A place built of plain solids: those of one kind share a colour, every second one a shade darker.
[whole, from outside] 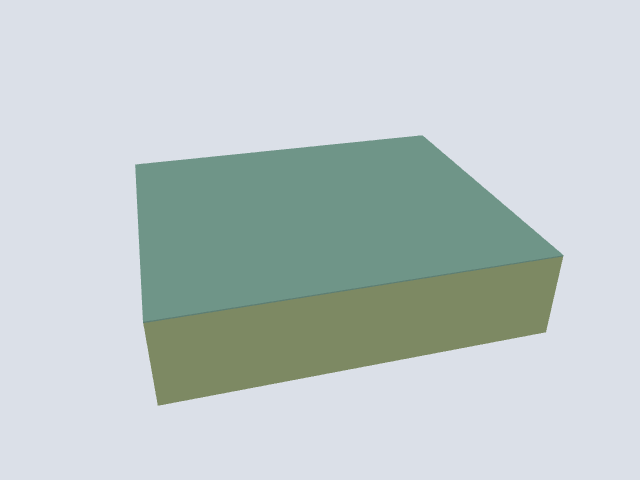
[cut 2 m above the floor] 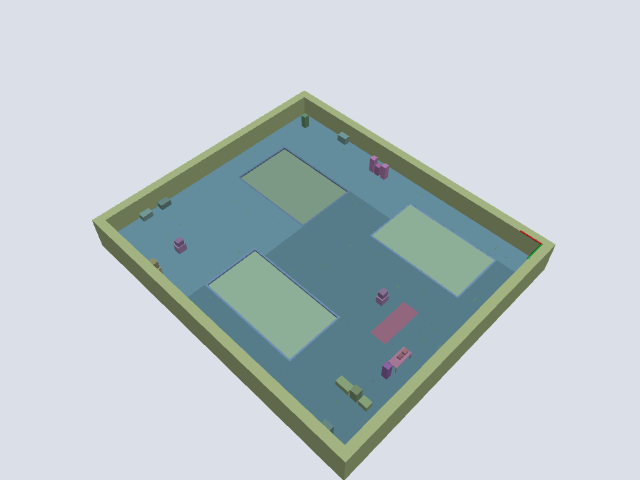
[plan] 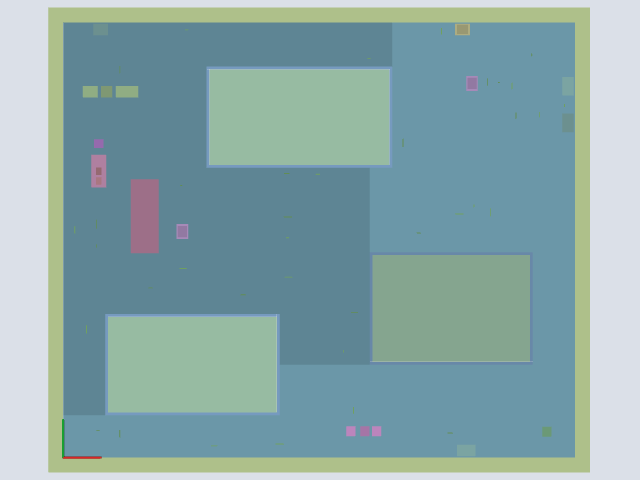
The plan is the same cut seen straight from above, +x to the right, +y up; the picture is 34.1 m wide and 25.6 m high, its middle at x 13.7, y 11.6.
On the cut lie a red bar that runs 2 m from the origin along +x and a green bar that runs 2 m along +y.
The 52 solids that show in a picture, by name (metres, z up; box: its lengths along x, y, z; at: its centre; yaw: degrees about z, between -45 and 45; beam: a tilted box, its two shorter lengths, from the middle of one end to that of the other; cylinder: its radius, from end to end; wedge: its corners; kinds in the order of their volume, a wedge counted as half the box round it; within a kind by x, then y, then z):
{
 "floor_deck_1": {"box": [2.25, 20.95, 1.3], "at": [1.12, 12.72, -0.65]},
 "floor_deck_2": {"box": [5.4, 7.75, 1.3], "at": [4.95, 19.32, -0.65]},
 "floor_deck_3": {"box": [9.3, 7.8, 1.3], "at": [6.9, 11.55, -0.65]},
 "floor_deck_4": {"box": [9.9, 2.35, 1.3], "at": [12.6, 22.02, -0.65]},
 "floor_deck_5": {"box": [27.3, 2.25, 1.3], "at": [13.65, 1.12, -0.65]},
 "floor_deck_6": {"box": [4.8, 10.5, 1.3], "at": [13.95, 10.2, -0.65]},
 "floor_deck_7": {"box": [15.75, 2.7, 1.3], "at": [19.43, 3.6, -0.65]},
 "floor_deck_8": {"box": [8.7, 4.5, 1.3], "at": [20.7, 13.2, -0.65]},
 "floor_deck_9": {"box": [7.5, 7.75, 1.3], "at": [21.3, 19.32, -0.65]},
 "floor_deck_10": {"box": [2.25, 18.25, 1.3], "at": [26.18, 14.07, -0.65]},
 "wall_1": {"box": [0.8, 23.2, 6.88], "at": [-0.4, 11.6, 2.14]},
 "wall_2": {"box": [28.9, 0.8, 6.88], "at": [13.65, -0.4, 2.14]},
 "wall_3": {"box": [28.9, 0.8, 6.88], "at": [13.65, 23.6, 2.14]},
 "wall_4": {"box": [0.8, 23.2, 6.88], "at": [27.7, 11.6, 2.14]},
 "floor_lift_1": {"box": [9.0, 5.1, 1.3], "at": [6.9, 4.95, -0.65]},
 "floor_lift_2": {"box": [9.6, 5.1, 1.12], "at": [12.6, 18.15, -0.74]},
 "floor_lift_3": {"box": [8.4, 5.7, 1.14], "at": [20.7, 7.95, -0.73]},
 "ceil_1": {"box": [28.9, 24.8, 0.1], "at": [13.65, 11.6, 5.53]},
 "floor_trim_1": {"box": [0.15, 5.1, 1.3], "at": [2.33, 4.95, -0.65]},
 "floor_trim_2": {"box": [9.15, 0.15, 1.3], "at": [6.83, 7.58, -0.65]},
 "floor_trim_3": {"box": [9.3, 0.15, 1.3], "at": [6.9, 2.33, -0.65]},
 "floor_trim_4": {"box": [0.15, 5.1, 1.3], "at": [7.72, 18.15, -0.65]},
 "floor_trim_5": {"box": [0.15, 5.25, 1.3], "at": [11.47, 5.02, -0.65]},
 "floor_trim_6": {"box": [9.75, 0.15, 1.3], "at": [12.53, 20.77, -0.65]},
 "floor_trim_7": {"box": [9.9, 0.15, 1.3], "at": [12.6, 15.53, -0.65]},
 "floor_trim_8": {"box": [0.15, 5.7, 1.3], "at": [16.43, 7.95, -0.65]},
 "floor_trim_9": {"box": [0.15, 5.25, 1.3], "at": [17.48, 18.22, -0.65]},
 "floor_trim_10": {"box": [8.55, 0.15, 1.3], "at": [20.63, 10.88, -0.65]},
 "floor_trim_11": {"box": [8.7, 0.15, 1.3], "at": [20.7, 5.03, -0.65]},
 "floor_trim_12": {"box": [0.15, 5.85, 1.3], "at": [24.98, 8.02, -0.65]},
 "case_wall_1": {"box": [0.8, 0.62, 1.1], "at": [2.0, 22.83, 0.55]},
 "case_wall_2": {"box": [1.0, 0.62, 0.74], "at": [21.5, 0.37, 0.37]},
 "case_wall_3": {"box": [0.62, 1.0, 0.56], "at": [26.93, 17.85, 0.28]},
 "case_wall_4": {"box": [0.62, 1.0, 0.56], "at": [26.93, 19.8, 0.28]},
 "case_cases_1": {"box": [0.8, 0.62, 0.56], "at": [1.45, 19.51, 0.28]},
 "case_cases_2": {"box": [0.6, 0.62, 1.1], "at": [2.32, 19.51, 0.55]},
 "case_cases_3": {"box": [1.2, 0.62, 0.56], "at": [3.41, 19.51, 0.28]},
 "chairs_chair_1": {"box": [0.5, 0.54, 1.48], "at": [15.35, 1.4, 0.74]},
 "chairs_chair_2": {"box": [0.5, 0.54, 1.04], "at": [16.09, 1.4, 0.52]},
 "chairs_chair_3": {"box": [0.5, 0.54, 1.56], "at": [16.72, 1.4, 0.78]},
 "stack_stray_1": {"box": [0.62, 0.8, 0.74], "at": [6.36, 12.05, 0.37]},
 "stack_stray_2": {"box": [0.5, 0.6, 0.56], "at": [6.36, 12.05, 1.02]},
 "stack_stray_3": {"box": [0.62, 0.8, 0.74], "at": [21.81, 19.95, 0.37]},
 "stack_stray_4": {"box": [0.5, 0.6, 0.5], "at": [21.81, 19.95, 0.99]},
 "stack_wall_1": {"box": [0.8, 0.62, 0.74], "at": [21.3, 22.83, 0.37]},
 "stack_wall_2": {"box": [0.6, 0.5, 0.74], "at": [21.3, 22.83, 1.11]},
 "chairs_stray_1": {"box": [0.5, 0.54, 1.34], "at": [25.8, 1.37, 0.67]},
 "chairs_props_1": {"box": [0.52, 0.48, 1.44], "at": [1.9, 16.74, 0.72]},
 "vinyl_1": {"box": [1.5, 3.95, 0.05], "at": [4.35, 12.87, -0.02]},
 "table_props_1": {"box": [0.8, 1.75, 0.05], "at": [1.9, 15.28, 0.76]},
 "prop_props_1": {"box": [0.3, 0.4, 0.26], "at": [1.9, 14.75, 0.91]},
 "prop_props_2": {"box": [0.3, 0.4, 0.18], "at": [1.9, 15.27, 0.87]}
}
